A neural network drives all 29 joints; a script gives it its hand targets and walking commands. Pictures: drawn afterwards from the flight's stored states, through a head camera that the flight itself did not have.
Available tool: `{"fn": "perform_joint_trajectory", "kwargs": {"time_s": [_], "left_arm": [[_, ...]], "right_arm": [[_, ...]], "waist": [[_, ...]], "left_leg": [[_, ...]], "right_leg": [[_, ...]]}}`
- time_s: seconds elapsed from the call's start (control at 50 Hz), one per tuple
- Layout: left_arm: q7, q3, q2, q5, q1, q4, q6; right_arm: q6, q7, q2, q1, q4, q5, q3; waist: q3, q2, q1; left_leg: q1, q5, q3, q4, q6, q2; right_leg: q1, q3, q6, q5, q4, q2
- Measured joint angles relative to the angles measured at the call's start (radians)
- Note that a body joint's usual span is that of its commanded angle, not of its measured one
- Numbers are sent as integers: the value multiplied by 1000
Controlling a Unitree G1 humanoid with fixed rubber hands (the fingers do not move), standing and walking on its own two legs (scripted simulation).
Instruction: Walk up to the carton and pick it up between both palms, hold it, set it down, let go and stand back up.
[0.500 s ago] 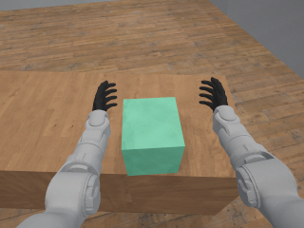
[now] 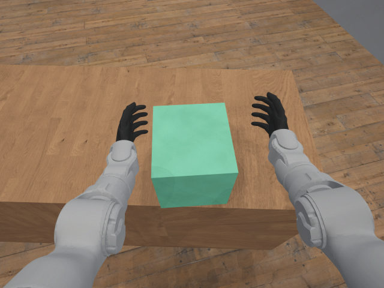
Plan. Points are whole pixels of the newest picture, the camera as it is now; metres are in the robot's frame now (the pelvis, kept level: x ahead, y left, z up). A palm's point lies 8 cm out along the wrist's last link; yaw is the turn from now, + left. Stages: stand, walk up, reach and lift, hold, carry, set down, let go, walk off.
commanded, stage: reach and lift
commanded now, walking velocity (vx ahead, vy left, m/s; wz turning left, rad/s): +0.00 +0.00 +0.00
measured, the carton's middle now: (191, 157) +0.43 +0.03 -0.06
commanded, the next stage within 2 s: none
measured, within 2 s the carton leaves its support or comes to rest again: neither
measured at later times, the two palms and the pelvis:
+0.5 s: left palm (133, 145) +0.42 +0.17 +0.00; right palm (262, 141) +0.43 -0.13 +0.00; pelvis +0.00 +0.00 -0.02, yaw +0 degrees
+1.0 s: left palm (136, 151) +0.40 +0.16 +0.00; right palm (252, 154) +0.40 -0.11 +0.00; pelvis +0.01 +0.01 +0.00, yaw +1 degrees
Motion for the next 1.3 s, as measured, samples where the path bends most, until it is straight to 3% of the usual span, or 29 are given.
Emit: {"fn": "perform_joint_trajectory", "kwargs": {"time_s": [0.14,0.28,0.52,0.62,0.72,0.78,0.86,1.02,1.3], "left_arm": [[15,12,-2,-3,-27,37,-81],[2,39,1,23,-58,92,-130],[-1,109,-13,86,-30,45,-159],[0,212,-33,174,-39,23,-157],[24,329,-75,320,-10,-66,-138],[39,423,-121,406,17,-113,-151],[32,487,-161,503,70,-164,-152],[31,500,-209,563,142,-245,-120],[22,500,-228,593,176,-313,-99]], "right_arm": [[-69,-7,27,3,9,-78,-61],[-126,-10,27,-10,51,-93,-68],[-172,-24,75,-12,42,-184,-141],[-177,-21,123,-26,44,-314,-252],[-178,-62,188,7,-48,-548,-485],[-199,-53,238,55,-131,-676,-617],[-213,-27,274,121,-197,-768,-694],[-225,-4,290,186,-225,-813,-732],[-224,-2,306,209,-259,-817,-722]], "waist": [[-33,5,-10],[-34,4,-4],[-31,9,-4],[11,7,1],[42,24,-1],[71,31,-5],[91,33,-10],[101,20,-4],[111,11,-6]], "left_leg": [[-129,-23,-2,79,0,3],[-179,-44,-3,130,1,-1],[-210,-61,-11,166,-2,-4],[-186,-57,-13,159,0,-5],[-159,-41,-23,128,4,-7],[-117,-37,-23,108,7,-6],[-54,-34,-21,73,12,-10],[16,-27,-18,25,12,-7],[55,1,-25,-40,7,-11]], "right_leg": [[-131,-3,-1,-25,84,-1],[-187,-3,-2,-55,149,-7],[-218,-11,-4,-78,191,-11],[-192,-13,-5,-75,184,-12],[-152,-22,-1,-51,133,-11],[-105,-22,1,-40,100,-9],[-38,-20,5,-33,58,-11],[38,-17,7,-17,-5,-6],[76,-24,2,4,-62,-6]]}}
